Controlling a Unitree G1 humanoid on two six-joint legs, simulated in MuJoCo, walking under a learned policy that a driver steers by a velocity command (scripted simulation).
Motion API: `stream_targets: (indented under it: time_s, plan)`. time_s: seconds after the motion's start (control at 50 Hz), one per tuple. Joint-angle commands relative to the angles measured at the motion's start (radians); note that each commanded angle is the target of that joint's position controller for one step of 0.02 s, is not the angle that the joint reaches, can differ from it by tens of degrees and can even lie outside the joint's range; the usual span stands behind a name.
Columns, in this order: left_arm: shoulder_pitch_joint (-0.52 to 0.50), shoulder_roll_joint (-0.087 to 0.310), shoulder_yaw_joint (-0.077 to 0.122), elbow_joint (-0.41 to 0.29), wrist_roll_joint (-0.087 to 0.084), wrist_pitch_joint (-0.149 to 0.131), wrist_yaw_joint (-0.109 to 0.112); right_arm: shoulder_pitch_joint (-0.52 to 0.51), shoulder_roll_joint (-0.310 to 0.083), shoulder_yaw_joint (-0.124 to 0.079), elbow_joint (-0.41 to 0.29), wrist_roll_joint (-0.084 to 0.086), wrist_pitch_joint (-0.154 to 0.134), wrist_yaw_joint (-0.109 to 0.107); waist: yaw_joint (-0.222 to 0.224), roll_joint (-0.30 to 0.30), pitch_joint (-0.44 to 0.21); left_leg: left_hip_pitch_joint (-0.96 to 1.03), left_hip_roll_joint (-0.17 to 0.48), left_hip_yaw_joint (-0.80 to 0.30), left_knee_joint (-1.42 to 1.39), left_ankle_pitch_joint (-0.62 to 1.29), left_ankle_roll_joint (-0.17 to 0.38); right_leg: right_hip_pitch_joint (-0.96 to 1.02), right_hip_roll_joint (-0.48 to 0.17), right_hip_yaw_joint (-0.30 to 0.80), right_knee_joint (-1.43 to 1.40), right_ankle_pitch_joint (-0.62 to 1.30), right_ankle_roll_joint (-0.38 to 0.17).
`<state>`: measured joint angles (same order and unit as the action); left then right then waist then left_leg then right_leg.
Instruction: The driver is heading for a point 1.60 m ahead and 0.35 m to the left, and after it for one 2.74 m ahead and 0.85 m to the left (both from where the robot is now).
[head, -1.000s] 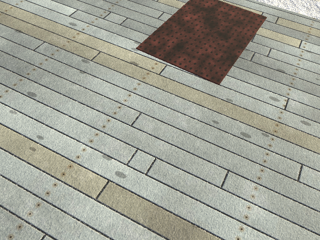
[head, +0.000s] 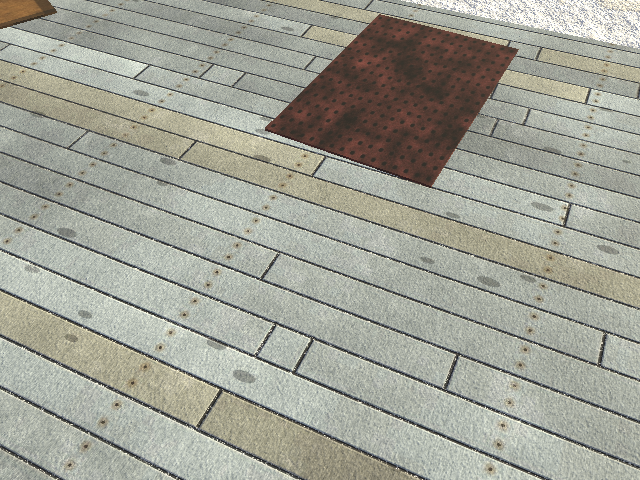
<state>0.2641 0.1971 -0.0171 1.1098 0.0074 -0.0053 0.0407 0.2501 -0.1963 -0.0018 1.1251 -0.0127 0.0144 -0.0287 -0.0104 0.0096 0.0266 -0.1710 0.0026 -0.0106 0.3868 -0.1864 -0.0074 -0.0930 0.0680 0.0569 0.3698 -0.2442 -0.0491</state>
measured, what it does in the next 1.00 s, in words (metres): walks ahead: right foot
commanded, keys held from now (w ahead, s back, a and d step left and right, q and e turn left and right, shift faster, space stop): w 1.00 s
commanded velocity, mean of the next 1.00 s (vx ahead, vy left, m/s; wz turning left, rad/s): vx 0.40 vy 0.00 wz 0.00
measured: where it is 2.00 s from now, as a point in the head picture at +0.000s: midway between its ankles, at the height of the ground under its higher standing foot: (306, 302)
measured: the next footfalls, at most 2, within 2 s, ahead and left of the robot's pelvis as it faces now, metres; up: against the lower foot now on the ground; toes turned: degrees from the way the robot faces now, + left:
right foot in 0.72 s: +0.45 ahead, -0.02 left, +0.00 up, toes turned -4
left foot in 1.26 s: +0.76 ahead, +0.14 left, +0.00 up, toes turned +4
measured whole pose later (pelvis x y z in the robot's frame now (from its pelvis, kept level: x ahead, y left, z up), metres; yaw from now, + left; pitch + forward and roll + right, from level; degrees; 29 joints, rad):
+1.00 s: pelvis +0.44 +0.03 +0.00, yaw +0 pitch -1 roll -1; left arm 0.41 0.19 0.04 1.09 0.01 -0.10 0.00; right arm 0.16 -0.21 -0.04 0.96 -0.04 -0.04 0.02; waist 0.02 0.03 0.04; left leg -0.61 0.11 0.00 1.00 -0.17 0.05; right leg -0.07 0.11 -0.10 0.26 -0.19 -0.12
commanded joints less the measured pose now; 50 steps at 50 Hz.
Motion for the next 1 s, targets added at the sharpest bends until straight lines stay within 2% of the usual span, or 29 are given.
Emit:
stream_targets:
  time_s: [0.02,0.04,0.08,0.12,0.18,0.22,0.24,0.26,0.28,0.3,0.32,0.34,0.38,0.44,0.54,0.6,0.66,0.68,0.7,0.72,0.74,0.76,0.78,0.8,0.84,0.86,0.9,0.94,1.0]
  plan:
    - [0.064,0.141,0.034,-0.009,0.001,0.004,0.003,0.039,-0.097,-0.019,-0.017,-0.006,0.000,0.000,0.010,-0.061,0.039,-0.012,0.007,-0.017,0.047,-0.221,0.049,-0.123,-0.115,0.145,-0.112,-0.295,-0.064]
    - [0.086,0.157,0.043,-0.008,0.004,0.010,0.000,0.019,-0.096,-0.021,-0.029,-0.013,0.002,0.005,0.024,-0.087,0.082,-0.097,-0.019,0.002,0.105,-0.316,0.056,-0.139,-0.141,0.201,-0.140,-0.461,-0.095]
    - [0.144,0.174,0.060,0.000,0.006,0.013,-0.002,-0.027,-0.059,-0.014,-0.065,-0.028,-0.005,0.016,0.052,-0.153,0.161,-0.252,-0.035,0.062,0.258,-0.295,0.061,-0.130,-0.264,0.366,-0.229,-0.629,-0.169]
    - [0.156,0.160,0.066,-0.002,0.015,0.000,-0.005,-0.061,-0.062,-0.017,-0.097,-0.029,-0.028,0.024,0.057,-0.143,0.184,-0.333,0.013,0.042,0.362,-0.262,0.071,-0.103,-0.330,0.431,-0.256,-0.530,-0.212]
    - [0.134,0.164,0.077,-0.011,0.015,-0.024,-0.011,-0.049,-0.073,-0.027,-0.125,-0.014,-0.062,0.038,0.028,-0.122,0.152,-0.287,0.028,0.049,0.275,-0.242,0.085,-0.073,-0.306,0.341,-0.207,-0.340,-0.196]
    - [0.068,0.151,0.078,-0.030,0.001,-0.031,-0.015,0.088,-0.048,-0.032,-0.084,-0.001,-0.075,0.038,-0.053,-0.096,0.121,0.009,-0.024,0.106,0.082,-0.106,0.091,-0.226,-0.230,0.220,-0.119,-0.256,-0.148]
    - [0.050,0.128,0.072,-0.045,0.004,-0.038,-0.017,0.199,-0.065,-0.044,-0.042,-0.001,-0.079,0.032,-0.092,-0.039,0.090,0.205,-0.033,0.077,0.031,-0.100,0.088,-0.341,-0.179,0.163,-0.014,-0.210,-0.122]
    - [0.025,0.070,0.055,-0.070,0.009,-0.052,-0.024,0.327,-0.137,-0.064,-0.020,-0.017,-0.088,0.021,-0.143,0.154,0.040,0.343,0.159,-0.202,-0.130,-0.286,0.113,-0.450,-0.072,0.018,0.285,-0.154,-0.077]
    - [0.021,0.045,0.049,-0.108,0.014,-0.060,-0.032,0.440,-0.239,-0.089,0.009,-0.004,-0.080,0.022,-0.146,0.324,0.005,0.396,0.365,-0.602,-0.275,-0.517,0.203,-0.622,0.025,-0.088,0.547,-0.296,-0.051]
    - [-0.004,0.117,0.066,-0.110,0.040,-0.058,-0.039,0.356,-0.175,-0.074,-0.003,-0.006,-0.071,0.022,-0.084,0.151,0.091,0.285,0.381,-0.603,-0.267,-0.561,0.225,-0.655,-0.052,-0.032,0.702,-0.263,-0.063]
    - [-0.017,0.093,0.062,-0.107,0.037,-0.063,-0.051,0.254,-0.134,-0.062,-0.045,-0.009,-0.077,0.028,-0.043,0.058,0.141,0.202,0.343,-0.517,-0.264,-0.489,0.216,-0.658,-0.095,-0.013,0.744,-0.154,-0.068]
    - [-0.006,0.068,0.056,-0.097,0.028,-0.069,-0.061,0.196,-0.119,-0.057,-0.067,-0.010,-0.087,0.030,-0.015,0.030,0.141,0.166,0.296,-0.416,-0.273,-0.349,0.200,-0.626,-0.122,-0.012,0.737,-0.071,-0.059]
    - [-0.003,0.070,0.061,-0.091,0.032,-0.065,-0.071,0.184,-0.086,-0.043,-0.069,-0.006,-0.105,0.026,0.008,0.034,0.107,0.167,0.232,-0.265,-0.275,-0.092,0.174,-0.585,-0.142,-0.040,0.706,0.011,-0.034]
    - [-0.047,0.066,0.064,-0.111,0.029,-0.047,-0.073,0.279,-0.074,-0.032,-0.029,-0.002,-0.116,0.021,0.005,0.060,0.074,0.225,0.197,-0.140,-0.228,0.284,0.167,-0.621,-0.126,-0.095,0.692,0.046,-0.008]
    - [-0.278,0.034,0.047,-0.205,0.017,-0.037,-0.073,0.316,-0.063,-0.016,-0.018,-0.005,-0.116,0.014,-0.027,0.076,0.122,0.171,0.155,-0.049,-0.238,0.490,0.162,-0.599,-0.091,-0.170,0.443,0.131,0.010]
    - [-0.345,0.031,0.038,-0.238,0.009,-0.038,-0.070,0.331,-0.080,-0.016,-0.008,-0.006,-0.119,0.008,-0.035,0.095,0.128,0.174,0.168,-0.026,-0.236,0.595,0.162,-0.492,-0.059,-0.206,0.279,0.167,-0.018]
    - [-0.239,0.076,0.056,-0.224,0.008,-0.045,-0.054,0.289,-0.108,-0.023,-0.011,-0.007,-0.124,0.003,0.034,0.104,0.058,0.234,0.195,-0.001,-0.089,0.926,0.148,-0.320,-0.009,-0.207,0.225,0.127,-0.079]
    - [-0.121,0.099,0.069,-0.189,0.007,-0.052,-0.047,0.272,-0.120,-0.027,-0.014,-0.009,-0.121,0.002,0.085,0.104,-0.004,0.254,0.195,0.006,0.044,1.002,0.142,-0.214,0.011,-0.196,0.208,0.105,-0.100]
    - [0.035,0.118,0.084,-0.137,0.009,-0.061,-0.039,0.248,-0.130,-0.031,-0.020,-0.004,-0.116,0.003,0.152,0.091,-0.079,0.215,0.180,0.021,0.228,0.951,0.133,-0.041,0.013,-0.187,0.134,0.140,-0.121]
    - [0.180,0.173,0.105,-0.102,0.030,-0.066,-0.028,0.246,-0.113,-0.026,-0.037,0.001,-0.115,0.009,0.202,0.042,-0.163,0.049,0.144,0.038,0.479,0.675,0.127,0.181,-0.120,-0.042,0.104,0.029,-0.158]
    - [0.245,0.260,0.125,-0.102,0.052,-0.065,-0.028,0.330,0.002,-0.008,-0.062,0.019,-0.111,0.022,0.141,-0.158,-0.272,-0.262,-0.019,0.081,0.875,-0.105,0.095,0.406,-0.425,0.433,0.044,-0.098,-0.274]
    - [0.182,0.239,0.126,-0.102,0.014,-0.053,-0.042,0.320,-0.076,-0.035,-0.057,0.013,-0.105,0.025,0.126,-0.122,-0.285,-0.409,-0.074,-0.038,1.038,-0.294,0.107,0.379,-0.463,0.688,-0.110,-0.204,-0.338]
    - [0.055,0.187,0.112,-0.123,-0.002,-0.055,-0.045,0.220,-0.098,-0.042,-0.095,0.002,-0.104,0.025,0.075,-0.076,-0.109,-0.479,0.001,-0.052,1.019,-0.198,0.119,0.232,-0.433,0.530,-0.146,-0.260,-0.300]
    - [-0.006,0.116,0.095,-0.133,-0.003,-0.066,-0.050,0.150,-0.092,-0.043,-0.112,-0.005,-0.110,0.028,0.060,-0.018,-0.017,-0.460,0.035,-0.046,0.962,-0.129,0.119,0.089,-0.390,0.413,-0.184,-0.174,-0.270]
    - [-0.010,0.047,0.072,-0.108,0.007,-0.087,-0.042,0.149,-0.054,-0.043,-0.112,-0.023,-0.093,0.035,-0.009,0.001,0.035,-0.348,0.080,-0.048,0.854,-0.094,0.103,-0.080,-0.309,0.242,-0.213,0.042,-0.208]
    - [0.013,0.039,0.066,-0.093,0.009,-0.095,-0.039,0.167,-0.029,-0.040,-0.107,-0.027,-0.080,0.041,-0.026,-0.010,0.030,-0.314,0.086,-0.043,0.819,-0.093,0.092,-0.105,-0.289,0.187,-0.219,0.109,-0.195]
    - [0.069,0.066,0.068,-0.072,0.007,-0.110,-0.036,0.140,-0.023,-0.042,-0.123,-0.029,-0.063,0.048,-0.037,-0.027,0.036,-0.333,0.092,-0.017,0.763,-0.077,0.075,-0.113,-0.267,0.123,-0.229,0.216,-0.191]
    - [0.106,0.093,0.070,-0.065,0.005,-0.113,-0.036,0.047,-0.038,-0.045,-0.161,-0.030,-0.051,0.053,-0.028,-0.037,0.060,-0.407,0.108,0.009,0.690,-0.009,0.057,-0.099,-0.251,0.080,-0.256,0.234,-0.184]
    - [0.162,0.089,0.063,-0.060,0.003,-0.108,-0.037,-0.106,-0.048,-0.043,-0.217,-0.020,-0.050,0.058,0.008,-0.043,0.084,-0.475,0.111,0.045,0.526,0.104,0.036,-0.053,-0.223,0.030,-0.266,0.329,-0.158]
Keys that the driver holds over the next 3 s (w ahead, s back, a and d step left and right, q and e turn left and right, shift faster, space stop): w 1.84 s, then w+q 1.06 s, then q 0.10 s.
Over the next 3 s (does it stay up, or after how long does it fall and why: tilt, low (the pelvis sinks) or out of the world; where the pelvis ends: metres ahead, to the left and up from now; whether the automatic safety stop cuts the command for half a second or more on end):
stays up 1.52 0.15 -0.02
